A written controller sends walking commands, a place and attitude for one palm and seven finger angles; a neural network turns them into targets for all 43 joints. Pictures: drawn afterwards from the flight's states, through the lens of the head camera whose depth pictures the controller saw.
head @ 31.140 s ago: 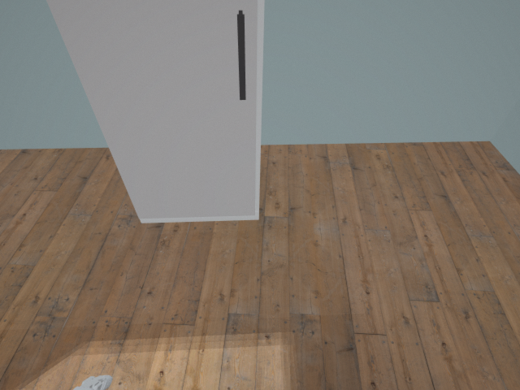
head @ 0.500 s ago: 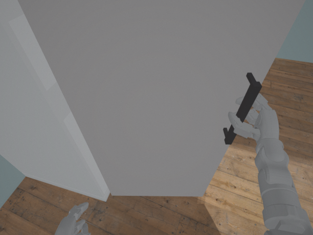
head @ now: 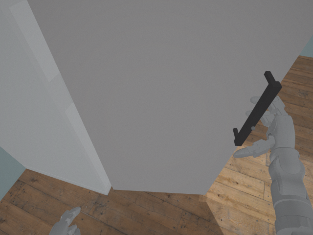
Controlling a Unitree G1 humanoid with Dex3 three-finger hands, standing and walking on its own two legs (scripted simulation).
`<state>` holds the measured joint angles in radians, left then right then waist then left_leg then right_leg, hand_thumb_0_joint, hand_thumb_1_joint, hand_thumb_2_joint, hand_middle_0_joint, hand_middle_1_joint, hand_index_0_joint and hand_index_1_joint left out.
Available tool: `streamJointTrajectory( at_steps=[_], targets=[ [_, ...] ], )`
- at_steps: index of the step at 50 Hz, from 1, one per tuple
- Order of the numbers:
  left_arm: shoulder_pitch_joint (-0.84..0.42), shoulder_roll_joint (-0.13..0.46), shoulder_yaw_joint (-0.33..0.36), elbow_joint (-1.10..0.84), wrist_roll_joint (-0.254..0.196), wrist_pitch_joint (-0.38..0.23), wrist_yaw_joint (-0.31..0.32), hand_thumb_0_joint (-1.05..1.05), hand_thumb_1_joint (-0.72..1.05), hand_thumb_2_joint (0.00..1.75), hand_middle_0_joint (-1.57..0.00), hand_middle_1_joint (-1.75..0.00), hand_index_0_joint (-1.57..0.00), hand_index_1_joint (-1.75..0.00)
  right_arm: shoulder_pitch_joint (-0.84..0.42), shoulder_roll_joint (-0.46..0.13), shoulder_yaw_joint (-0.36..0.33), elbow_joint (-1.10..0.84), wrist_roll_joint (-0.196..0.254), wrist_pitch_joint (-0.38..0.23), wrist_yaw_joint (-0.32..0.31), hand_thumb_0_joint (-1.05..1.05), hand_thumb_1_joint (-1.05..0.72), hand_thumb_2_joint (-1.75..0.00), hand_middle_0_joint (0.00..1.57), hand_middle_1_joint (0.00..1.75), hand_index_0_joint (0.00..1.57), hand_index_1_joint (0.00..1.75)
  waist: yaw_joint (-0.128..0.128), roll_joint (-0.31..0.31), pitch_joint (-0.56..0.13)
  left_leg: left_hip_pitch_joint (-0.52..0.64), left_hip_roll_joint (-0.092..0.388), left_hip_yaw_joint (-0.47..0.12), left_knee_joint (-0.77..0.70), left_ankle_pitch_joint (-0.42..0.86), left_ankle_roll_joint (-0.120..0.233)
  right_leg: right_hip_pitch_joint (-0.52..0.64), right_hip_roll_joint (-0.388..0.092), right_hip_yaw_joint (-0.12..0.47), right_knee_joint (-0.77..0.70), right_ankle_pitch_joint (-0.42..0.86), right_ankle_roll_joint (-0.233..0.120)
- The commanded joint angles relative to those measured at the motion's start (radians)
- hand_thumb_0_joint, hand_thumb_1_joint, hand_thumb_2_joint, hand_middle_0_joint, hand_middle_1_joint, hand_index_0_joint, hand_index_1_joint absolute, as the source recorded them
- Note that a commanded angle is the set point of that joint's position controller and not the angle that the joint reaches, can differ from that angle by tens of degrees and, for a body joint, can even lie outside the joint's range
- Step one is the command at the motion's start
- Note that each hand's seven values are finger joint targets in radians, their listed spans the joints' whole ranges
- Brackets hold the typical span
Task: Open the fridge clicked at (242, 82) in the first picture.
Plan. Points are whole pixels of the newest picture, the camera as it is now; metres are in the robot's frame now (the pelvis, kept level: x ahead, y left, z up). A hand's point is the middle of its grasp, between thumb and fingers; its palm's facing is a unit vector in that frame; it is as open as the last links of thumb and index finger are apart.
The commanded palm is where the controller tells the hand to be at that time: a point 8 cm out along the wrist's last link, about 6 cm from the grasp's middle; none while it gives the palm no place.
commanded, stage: slip the hand off the handle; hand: right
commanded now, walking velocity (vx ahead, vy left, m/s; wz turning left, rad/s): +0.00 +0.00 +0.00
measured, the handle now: (251, 113) +0.42 -0.21 +0.10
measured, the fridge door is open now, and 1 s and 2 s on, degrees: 76 76 76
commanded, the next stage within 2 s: draw the hand back to the body in 1.28 s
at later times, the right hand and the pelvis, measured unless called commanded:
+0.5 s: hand (280, 133) +0.37 -0.28 +0.08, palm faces +0.11 +0.98 -0.16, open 14.7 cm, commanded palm +0.34 -0.33 +0.10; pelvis +0.01 -0.03 -0.01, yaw +0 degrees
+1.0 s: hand (291, 159) +0.30 -0.28 +0.08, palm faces +0.17 +0.96 -0.20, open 14.6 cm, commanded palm +0.26 -0.32 +0.10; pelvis +0.01 -0.02 -0.01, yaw -1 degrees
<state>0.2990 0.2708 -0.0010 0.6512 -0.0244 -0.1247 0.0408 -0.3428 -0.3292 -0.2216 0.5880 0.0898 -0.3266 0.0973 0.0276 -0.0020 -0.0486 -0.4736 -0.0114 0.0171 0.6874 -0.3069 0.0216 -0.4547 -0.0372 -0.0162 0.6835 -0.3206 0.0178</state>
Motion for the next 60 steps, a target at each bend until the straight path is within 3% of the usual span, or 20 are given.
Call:
streamJointTrajectory(
  at_steps=[1, 3, 6, 8, 9, 11, 13, 17, 20, 24, 26, 29, 34, 40, 45, 49, 54, 57, 59, 60],
  targets=[
    [-0.021, 0.136, 0.049, -0.128, -0.003, -0.037, 0.013, 0.00, 0.90, 0.90, -0.20, -0.30, -0.20, -0.30, -0.264, -0.282, -0.132, -0.154, 0.007, -0.051, 0.000, 0.00, 0.55, -0.20, 0.25, 1.15, 0.25, 1.15, -0.023, 0.056, -0.249, 0.158, 0.015, -0.041, -0.105, 0.223, -0.020, 0.017, 0.056, -0.034, -0.055, 0.150, -0.056],
    [-0.034, 0.134, 0.047, -0.131, -0.006, -0.029, 0.020, 0.00, 0.90, 0.90, -0.20, -0.30, -0.20, -0.30, -0.328, -0.295, -0.137, -0.187, 0.016, -0.053, 0.017, 0.00, 0.55, -0.20, 0.25, 1.15, 0.25, 1.15, -0.013, 0.048, -0.247, 0.153, 0.013, -0.042, -0.104, 0.217, -0.018, 0.026, 0.053, -0.032, -0.054, 0.145, -0.058],
    [-0.042, 0.122, 0.048, -0.142, -0.006, -0.034, 0.022, 0.00, 0.90, 0.90, -0.20, -0.30, -0.20, -0.30, -0.335, -0.294, -0.141, -0.255, 0.028, -0.072, 0.048, 0.00, 0.55, -0.20, 0.25, 1.15, 0.25, 1.15, -0.025, -0.055, -0.322, 0.164, 0.005, -0.029, -0.072, 0.279, -0.004, 0.083, 0.051, -0.028, -0.041, 0.214, -0.051],
    [-0.030, 0.121, 0.048, -0.142, -0.001, -0.038, 0.021, 0.00, 0.90, 0.90, -0.20, -0.30, -0.20, -0.30, -0.363, -0.253, -0.097, -0.309, 0.032, -0.088, 0.070, 0.00, 0.55, -0.20, 0.25, 1.15, 0.25, 1.15, -0.008, -0.073, -0.361, 0.138, -0.004, -0.012, -0.047, 0.334, 0.001, 0.134, 0.044, -0.014, -0.019, 0.293, -0.052],
    [-0.024, 0.125, 0.052, -0.137, -0.001, -0.040, 0.020, 0.00, 0.90, 0.90, -0.20, -0.30, -0.20, -0.30, -0.331, -0.276, -0.121, -0.303, 0.035, -0.092, 0.078, 0.00, 0.55, -0.20, 0.25, 1.15, 0.25, 1.15, -0.015, -0.073, -0.373, 0.128, -0.008, -0.005, -0.038, 0.338, 0.002, 0.145, 0.038, -0.005, -0.014, 0.318, -0.048],
    [-0.027, 0.127, 0.052, -0.137, -0.004, -0.039, 0.020, 0.00, 0.90, 0.90, -0.20, -0.30, -0.20, -0.30, -0.302, -0.267, -0.108, -0.300, 0.041, -0.086, 0.098, 0.00, 0.55, -0.20, 0.25, 1.15, 0.25, 1.15, -0.008, -0.098, -0.351, 0.091, -0.011, 0.003, -0.036, 0.312, 0.003, 0.155, 0.034, 0.002, -0.012, 0.319, -0.041],
    [-0.025, 0.130, 0.048, -0.138, -0.009, -0.036, 0.021, 0.00, 0.90, 0.90, -0.20, -0.30, -0.20, -0.30, -0.302, -0.215, -0.061, -0.264, 0.050, -0.059, 0.117, 0.00, 0.55, -0.20, 0.25, 1.15, 0.25, 1.15, 0.010, -0.072, -0.290, 0.046, -0.013, 0.016, -0.038, 0.278, 0.004, 0.144, 0.028, 0.017, -0.013, 0.312, -0.039],
    [-0.024, 0.141, 0.046, -0.147, -0.017, -0.026, 0.029, 0.00, 0.90, 0.90, -0.20, -0.30, -0.20, -0.30, -0.288, -0.260, -0.102, -0.211, 0.061, -0.001, 0.130, 0.00, 0.55, -0.20, 0.25, 1.15, 0.25, 1.15, -0.006, -0.030, -0.258, 0.033, -0.010, 0.025, -0.042, 0.207, 0.005, 0.098, 0.028, 0.034, -0.032, 0.233, -0.030],
    [-0.021, 0.139, 0.043, -0.154, -0.013, -0.022, 0.030, 0.00, 0.90, 0.90, -0.20, -0.30, -0.20, -0.30, -0.301, -0.309, -0.151, -0.234, 0.054, -0.001, 0.122, 0.00, 0.55, -0.20, 0.25, 1.15, 0.25, 1.15, -0.019, -0.048, -0.282, 0.040, -0.010, 0.025, -0.029, 0.218, 0.009, 0.105, 0.028, 0.041, -0.026, 0.268, -0.027],
    [-0.007, 0.134, 0.044, -0.165, 0.002, -0.024, 0.020, 0.00, 0.90, 0.90, -0.20, -0.30, -0.20, -0.30, -0.281, -0.340, -0.181, -0.337, 0.051, -0.048, 0.111, 0.00, 0.55, -0.20, 0.25, 1.15, 0.25, 1.15, -0.033, -0.115, -0.387, 0.039, -0.018, 0.028, 0.004, 0.263, 0.010, 0.184, 0.019, 0.055, 0.002, 0.421, -0.007],
    [-0.008, 0.135, 0.042, -0.160, 0.002, -0.023, 0.017, 0.00, 0.90, 0.90, -0.20, -0.30, -0.20, -0.30, -0.277, -0.338, -0.176, -0.320, 0.051, -0.053, 0.118, 0.00, 0.55, -0.20, 0.25, 1.15, 0.25, 1.15, -0.025, -0.138, -0.344, 0.005, -0.022, 0.033, 0.004, 0.222, 0.010, 0.170, 0.014, 0.059, 0.001, 0.393, 0.003],
    [-0.008, 0.144, 0.040, -0.158, -0.004, -0.015, 0.025, 0.00, 0.90, 0.90, -0.20, -0.30, -0.20, -0.30, -0.283, -0.362, -0.195, -0.245, 0.055, -0.034, 0.137, 0.00, 0.55, -0.20, 0.25, 1.15, 0.25, 1.15, -0.013, -0.085, -0.294, 0.006, -0.024, 0.031, -0.007, 0.181, 0.011, 0.102, 0.019, 0.055, -0.010, 0.284, -0.012],
    [-0.022, 0.137, 0.042, -0.194, -0.016, -0.025, 0.022, 0.00, 0.90, 0.90, -0.20, -0.30, -0.20, -0.30, -0.164, -0.248, -0.103, -0.318, 0.088, 0.007, 0.178, 0.00, 0.55, -0.20, 0.25, 1.15, 0.25, 1.15, -0.029, -0.130, -0.311, 0.002, -0.021, 0.040, -0.012, 0.150, 0.013, 0.133, 0.016, 0.064, -0.021, 0.273, -0.009],
    [-0.049, 0.136, 0.041, -0.211, -0.008, -0.039, 0.018, 0.00, 0.90, 0.90, -0.20, -0.30, -0.20, -0.30, -0.029, -0.293, -0.179, -0.445, 0.106, -0.015, 0.126, 0.00, 0.55, -0.20, 0.25, 1.15, 0.25, 1.15, -0.045, -0.033, -0.270, 0.035, -0.026, 0.042, -0.013, 0.134, 0.009, 0.077, 0.024, 0.061, -0.030, 0.195, -0.021],
    [-0.086, 0.124, 0.030, -0.222, -0.008, -0.042, 0.025, 0.00, 0.90, 0.90, -0.20, -0.30, -0.20, -0.30, 0.048, -0.346, -0.245, -0.498, 0.092, -0.015, 0.091, 0.00, 0.55, -0.20, 0.25, 1.15, 0.25, 1.15, -0.063, -0.074, -0.233, 0.066, -0.017, 0.024, -0.023, 0.099, 0.007, 0.030, 0.037, 0.033, -0.036, 0.122, -0.034],
    [-0.106, 0.115, 0.024, -0.226, -0.012, -0.057, 0.033, 0.00, 0.90, 0.90, -0.20, -0.30, -0.20, -0.30, 0.083, -0.304, -0.200, -0.562, 0.106, -0.019, 0.125, 0.00, 0.55, -0.20, 0.25, 1.15, 0.25, 1.15, -0.051, -0.127, -0.234, 0.074, -0.015, 0.010, -0.038, 0.108, 0.007, 0.047, 0.041, 0.021, -0.023, 0.118, -0.040],
    [-0.107, 0.117, 0.024, -0.222, -0.020, -0.088, 0.047, 0.00, 0.90, 0.90, -0.20, -0.30, -0.20, -0.30, 0.161, -0.247, -0.154, -0.589, 0.159, -0.006, 0.194, 0.00, 0.55, -0.20, 0.25, 1.15, 0.25, 1.15, -0.033, -0.061, -0.214, 0.069, -0.016, 0.008, -0.060, 0.097, -0.001, 0.049, 0.043, 0.026, -0.013, 0.088, -0.044],
    [-0.106, 0.123, 0.023, -0.220, -0.025, -0.096, 0.054, 0.00, 0.90, 0.90, -0.20, -0.30, -0.20, -0.30, 0.225, -0.266, -0.181, -0.557, 0.177, 0.025, 0.216, 0.00, 0.55, -0.20, 0.25, 1.15, 0.25, 1.15, -0.038, -0.005, -0.160, 0.061, -0.009, 0.003, -0.076, 0.066, -0.009, 0.010, 0.048, 0.025, -0.013, 0.056, -0.043],
    [-0.114, 0.124, 0.019, -0.220, -0.024, -0.100, 0.057, 0.00, 0.90, 0.90, -0.20, -0.30, -0.20, -0.30, 0.203, -0.285, -0.199, -0.566, 0.181, 0.034, 0.219, 0.00, 0.55, -0.20, 0.25, 1.15, 0.25, 1.15, -0.038, -0.014, -0.135, 0.057, -0.002, -0.009, -0.086, 0.037, -0.009, -0.005, 0.052, 0.022, -0.010, 0.041, -0.044],
    [-0.112, 0.124, 0.021, -0.221, -0.023, -0.102, 0.058, 0.00, 0.90, 0.90, -0.20, -0.30, -0.20, -0.30, 0.245, -0.316, -0.240, -0.553, 0.183, 0.037, 0.219, 0.00, 0.55, -0.20, 0.25, 1.15, 0.25, 1.15, -0.055, 0.000, -0.137, 0.072, 0.001, -0.017, -0.088, 0.023, -0.009, -0.017, 0.053, 0.020, -0.007, 0.038, -0.042]
  ],
)
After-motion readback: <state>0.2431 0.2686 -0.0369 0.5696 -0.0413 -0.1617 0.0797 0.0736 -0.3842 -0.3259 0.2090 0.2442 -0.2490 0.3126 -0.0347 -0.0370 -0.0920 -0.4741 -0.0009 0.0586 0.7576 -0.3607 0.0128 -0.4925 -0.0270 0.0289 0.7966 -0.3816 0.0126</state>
